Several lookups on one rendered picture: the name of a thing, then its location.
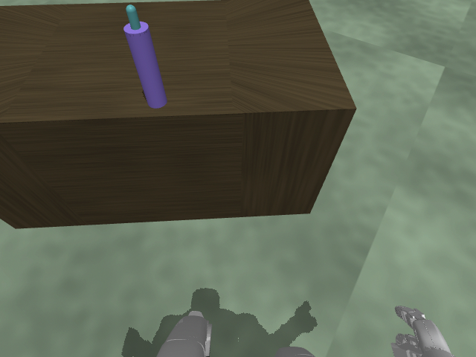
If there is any right robot hand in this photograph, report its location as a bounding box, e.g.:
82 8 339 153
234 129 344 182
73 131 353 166
390 306 451 357

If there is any bottle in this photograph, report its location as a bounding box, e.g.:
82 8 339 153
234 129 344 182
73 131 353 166
123 4 167 109

